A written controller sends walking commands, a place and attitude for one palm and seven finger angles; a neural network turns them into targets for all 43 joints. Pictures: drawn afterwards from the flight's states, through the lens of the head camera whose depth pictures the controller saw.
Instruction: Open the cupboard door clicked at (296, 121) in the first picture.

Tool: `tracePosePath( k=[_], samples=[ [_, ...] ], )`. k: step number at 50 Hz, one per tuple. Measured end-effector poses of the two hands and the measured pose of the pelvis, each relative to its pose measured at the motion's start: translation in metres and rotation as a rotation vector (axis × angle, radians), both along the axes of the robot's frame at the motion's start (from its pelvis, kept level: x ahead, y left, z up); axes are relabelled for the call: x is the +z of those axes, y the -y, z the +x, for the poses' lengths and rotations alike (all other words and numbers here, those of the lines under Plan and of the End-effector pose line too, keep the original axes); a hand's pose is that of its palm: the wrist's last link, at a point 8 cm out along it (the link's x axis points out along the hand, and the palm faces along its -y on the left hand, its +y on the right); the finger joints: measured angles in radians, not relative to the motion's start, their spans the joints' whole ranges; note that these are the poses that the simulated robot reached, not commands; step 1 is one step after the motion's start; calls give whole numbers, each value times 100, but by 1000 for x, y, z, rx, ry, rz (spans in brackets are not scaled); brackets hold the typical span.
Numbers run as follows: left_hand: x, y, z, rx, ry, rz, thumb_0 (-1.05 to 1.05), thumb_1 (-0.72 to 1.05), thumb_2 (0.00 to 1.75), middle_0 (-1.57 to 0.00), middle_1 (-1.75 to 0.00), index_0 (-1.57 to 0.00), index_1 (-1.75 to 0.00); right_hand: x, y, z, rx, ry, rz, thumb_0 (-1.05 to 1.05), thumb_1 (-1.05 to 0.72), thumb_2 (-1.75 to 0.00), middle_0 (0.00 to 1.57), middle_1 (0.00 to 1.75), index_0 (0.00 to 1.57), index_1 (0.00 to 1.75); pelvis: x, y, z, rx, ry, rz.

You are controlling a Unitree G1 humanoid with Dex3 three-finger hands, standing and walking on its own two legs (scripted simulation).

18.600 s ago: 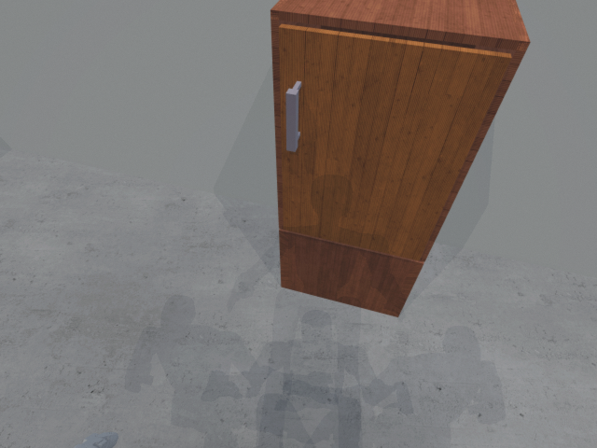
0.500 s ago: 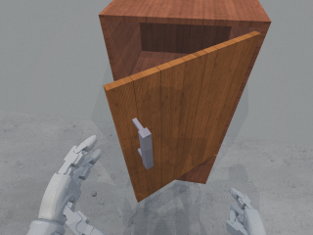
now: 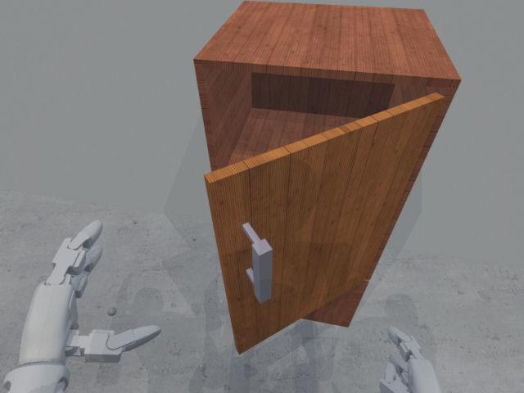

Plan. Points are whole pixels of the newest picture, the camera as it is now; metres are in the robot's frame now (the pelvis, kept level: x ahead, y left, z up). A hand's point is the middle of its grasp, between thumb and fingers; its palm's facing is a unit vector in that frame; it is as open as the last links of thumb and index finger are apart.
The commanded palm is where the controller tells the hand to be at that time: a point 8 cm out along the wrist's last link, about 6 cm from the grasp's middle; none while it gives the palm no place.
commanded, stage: draw the hand back to the body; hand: left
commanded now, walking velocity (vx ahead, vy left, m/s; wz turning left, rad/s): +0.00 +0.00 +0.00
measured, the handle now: (256, 263) +0.30 +0.05 +0.05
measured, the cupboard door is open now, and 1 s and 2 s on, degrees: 41 41 41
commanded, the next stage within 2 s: step back with the hand held close in 0.78 s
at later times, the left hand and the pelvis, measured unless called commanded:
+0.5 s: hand (57, 262) +0.20 +0.26 +0.18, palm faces +0.45 -0.80 -0.40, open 8.1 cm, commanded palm +0.15 +0.29 +0.19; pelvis +0.01 +0.00 +0.02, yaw -1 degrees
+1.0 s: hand (64, 270) +0.19 +0.24 +0.18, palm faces +0.43 -0.80 -0.42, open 7.4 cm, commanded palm +0.14 +0.28 +0.19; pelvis +0.00 -0.02 +0.02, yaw -2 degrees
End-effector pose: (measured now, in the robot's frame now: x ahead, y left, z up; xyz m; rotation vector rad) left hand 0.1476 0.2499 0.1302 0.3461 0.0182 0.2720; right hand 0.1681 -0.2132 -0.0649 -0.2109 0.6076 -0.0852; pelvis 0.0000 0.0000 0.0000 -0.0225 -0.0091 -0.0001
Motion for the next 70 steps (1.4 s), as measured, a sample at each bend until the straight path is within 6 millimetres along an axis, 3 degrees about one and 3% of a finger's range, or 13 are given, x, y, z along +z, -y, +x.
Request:
tracePosePath(
  k=[10, 22, 29, 46, 53, 61, 70],
  samples=[
    [30, -24, 10, 72, 66, 75, 0, 25, 62, -18, -30, -18, -31, 5, -4, 12, 15, -17, 13, 1, -91, -90, 20, 30, 20, 30, 11, -2, 9, -10, 35, 8],
    [59, -43, 14, 144, 151, 139, 1, 66, 80, -20, -30, -20, -31, 11, 6, 24, 16, -21, 7, 1, -91, -90, 20, 30, 20, 30, 17, 3, 13, -16, 55, 11],
    [57, -37, 13, 148, 149, 121, 1, 82, 86, -20, -30, -20, -31, 10, 14, 20, 9, -36, 8, 1, -91, -90, 20, 30, 20, 30, 18, 7, 11, -17, 60, 13],
    [60, -23, 3, 133, 156, 131, 2, 89, 89, -21, -30, -21, -31, 6, 27, 3, -11, -43, 20, 1, -91, -90, 20, 30, 20, 30, 19, 19, 1, -19, 81, 13],
    [66, -28, 7, 95, 161, 197, 1, 89, 89, -21, -30, -21, -31, 9, 36, -7, -59, -57, 12, 1, -91, -90, 20, 30, 20, 30, 20, 16, -8, -40, 31, 6],
    [56, -29, 5, 2, 102, 227, 1, 89, 89, -21, -30, -21, -31, 12, 47, -37, -155, -95, -22, 1, -91, -90, 20, 30, 20, 30, 19, 5, -26, -63, 3, 15],
    [61, -45, -28, -4, 172, 264, 1, 89, 89, -21, -30, -21, -31, 12, 35, -79, -174, -107, -45, 1, -91, -90, 20, 30, 20, 30, 12, -9, -58, -60, 10, 17]
  ],
)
